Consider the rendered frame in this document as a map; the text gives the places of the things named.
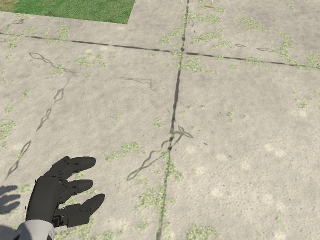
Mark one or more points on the robot left forearm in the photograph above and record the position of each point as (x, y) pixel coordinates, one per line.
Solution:
(35, 229)

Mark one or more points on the left robot hand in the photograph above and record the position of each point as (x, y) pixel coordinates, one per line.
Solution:
(53, 189)

